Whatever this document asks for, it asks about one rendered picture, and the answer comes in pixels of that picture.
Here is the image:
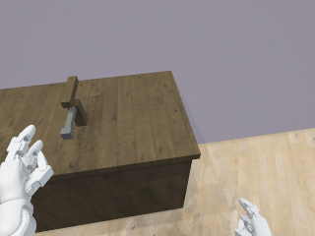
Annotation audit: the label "robot left forearm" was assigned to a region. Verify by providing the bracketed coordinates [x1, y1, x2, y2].
[0, 199, 36, 236]

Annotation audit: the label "robot left hand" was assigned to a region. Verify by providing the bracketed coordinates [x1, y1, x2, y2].
[0, 125, 54, 205]

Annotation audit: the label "tap lever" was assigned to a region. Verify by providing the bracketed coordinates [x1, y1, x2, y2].
[60, 106, 77, 141]

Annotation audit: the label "robot right hand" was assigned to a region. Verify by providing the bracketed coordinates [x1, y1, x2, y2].
[234, 198, 273, 236]

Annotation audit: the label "counter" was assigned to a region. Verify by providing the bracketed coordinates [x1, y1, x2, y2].
[0, 71, 201, 233]

